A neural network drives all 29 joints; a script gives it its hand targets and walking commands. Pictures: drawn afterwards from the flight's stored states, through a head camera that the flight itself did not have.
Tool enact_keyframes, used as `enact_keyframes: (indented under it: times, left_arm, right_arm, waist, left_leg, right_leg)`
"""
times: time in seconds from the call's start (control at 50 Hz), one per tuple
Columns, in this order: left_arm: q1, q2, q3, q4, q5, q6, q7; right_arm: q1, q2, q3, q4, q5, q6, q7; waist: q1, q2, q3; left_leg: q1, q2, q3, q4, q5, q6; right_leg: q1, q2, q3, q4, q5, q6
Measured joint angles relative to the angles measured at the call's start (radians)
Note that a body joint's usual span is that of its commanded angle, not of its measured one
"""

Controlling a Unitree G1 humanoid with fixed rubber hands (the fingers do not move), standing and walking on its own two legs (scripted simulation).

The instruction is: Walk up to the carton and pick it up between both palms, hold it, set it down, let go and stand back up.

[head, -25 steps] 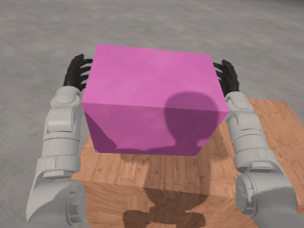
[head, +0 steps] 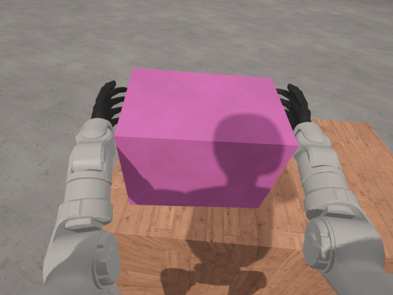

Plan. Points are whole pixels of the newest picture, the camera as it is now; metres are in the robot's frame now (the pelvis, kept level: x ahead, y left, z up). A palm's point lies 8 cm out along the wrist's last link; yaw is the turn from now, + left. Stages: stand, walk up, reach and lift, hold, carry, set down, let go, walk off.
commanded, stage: set down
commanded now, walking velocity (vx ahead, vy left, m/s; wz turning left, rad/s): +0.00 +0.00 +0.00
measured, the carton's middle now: (199, 142) +0.41 -0.03 +0.12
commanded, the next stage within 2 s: none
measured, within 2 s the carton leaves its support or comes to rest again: rests again in 1.54 s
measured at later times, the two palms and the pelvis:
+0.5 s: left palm (115, 128) +0.42 +0.15 +0.15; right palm (297, 129) +0.40 -0.24 +0.16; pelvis +0.01 +0.00 +0.00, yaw +0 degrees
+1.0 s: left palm (125, 137) +0.43 +0.14 +0.12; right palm (298, 137) +0.41 -0.25 +0.13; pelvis +0.02 +0.00 +0.00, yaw -1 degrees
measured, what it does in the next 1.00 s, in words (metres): stands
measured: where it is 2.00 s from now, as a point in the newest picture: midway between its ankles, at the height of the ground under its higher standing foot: outside the picture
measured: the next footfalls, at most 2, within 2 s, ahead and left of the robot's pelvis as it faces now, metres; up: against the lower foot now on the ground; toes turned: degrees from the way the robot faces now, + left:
none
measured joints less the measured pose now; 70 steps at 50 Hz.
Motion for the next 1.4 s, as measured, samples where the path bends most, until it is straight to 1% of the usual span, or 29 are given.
enact_keyframes:
  times: [0.1, 0.16, 0.36, 0.54, 0.78, 0.96, 1.06, 1.24, 1.4]
  left_arm:
    - [-0.003, 0.003, -0.012, 0.030, -0.016, -0.047, 0.012]
    - [-0.014, 0.003, -0.008, 0.066, -0.018, -0.065, 0.014]
    - [-0.001, 0.006, -0.016, 0.098, -0.025, -0.112, 0.018]
    - [0.022, -0.004, -0.039, 0.109, -0.030, -0.140, 0.034]
    - [0.035, -0.031, -0.053, 0.147, -0.018, -0.156, 0.062]
    - [0.046, -0.041, -0.055, 0.160, -0.020, -0.186, 0.073]
    - [0.034, -0.041, -0.060, 0.193, -0.028, -0.197, 0.079]
    - [0.029, -0.041, -0.055, 0.231, -0.027, -0.243, 0.082]
    - [0.045, -0.049, -0.052, 0.250, -0.026, -0.295, 0.084]
  right_arm:
    - [-0.001, -0.001, -0.014, 0.010, -0.021, -0.035, 0.007]
    - [-0.009, -0.002, -0.027, 0.028, -0.037, -0.040, 0.010]
    - [-0.001, 0.003, -0.033, 0.032, -0.059, -0.062, 0.011]
    - [0.024, -0.007, -0.027, 0.044, -0.047, -0.091, 0.017]
    - [0.029, -0.028, -0.052, 0.101, -0.073, -0.116, 0.052]
    - [0.027, -0.036, -0.056, 0.124, -0.086, -0.145, 0.062]
    - [0.026, -0.038, -0.073, 0.135, -0.102, -0.146, 0.068]
    - [0.018, -0.033, -0.102, 0.147, -0.134, -0.171, 0.076]
    - [0.040, -0.033, -0.093, 0.131, -0.132, -0.195, 0.075]
  waist:
    - [0.006, 0.005, -0.011]
    - [0.007, 0.007, -0.010]
    - [-0.006, 0.007, -0.011]
    - [-0.012, 0.013, -0.016]
    - [-0.008, 0.015, -0.037]
    - [0.002, 0.028, -0.041]
    - [0.007, 0.024, -0.044]
    - [0.005, 0.020, -0.049]
    - [0.006, 0.035, -0.063]
  left_leg:
    - [-0.028, 0.005, 0.000, 0.002, 0.003, -0.006]
    - [-0.027, 0.008, -0.003, -0.004, 0.004, -0.007]
    - [-0.050, 0.007, -0.009, -0.006, 0.005, -0.009]
    - [-0.066, 0.007, -0.006, 0.014, -0.011, -0.005]
    - [-0.079, 0.006, 0.007, 0.014, -0.019, 0.000]
    - [-0.101, 0.008, 0.013, 0.016, -0.019, -0.002]
    - [-0.116, 0.008, 0.011, 0.008, -0.011, -0.003]
    - [-0.148, 0.010, 0.012, 0.003, -0.003, -0.008]
    - [-0.173, 0.010, 0.016, 0.009, -0.005, -0.007]
  right_leg:
    - [-0.029, 0.005, -0.001, 0.004, 0.002, -0.005]
    - [-0.029, 0.007, -0.004, 0.002, 0.001, -0.007]
    - [-0.053, 0.005, -0.010, 0.008, -0.005, -0.007]
    - [-0.059, 0.006, -0.007, 0.003, -0.007, -0.002]
    - [-0.079, 0.007, 0.005, 0.008, -0.013, 0.001]
    - [-0.103, 0.009, 0.010, 0.009, -0.009, 0.001]
    - [-0.122, 0.008, 0.009, 0.011, -0.008, -0.002]
    - [-0.160, 0.010, 0.009, 0.017, -0.004, -0.006]
    - [-0.188, 0.011, 0.013, 0.026, -0.007, -0.006]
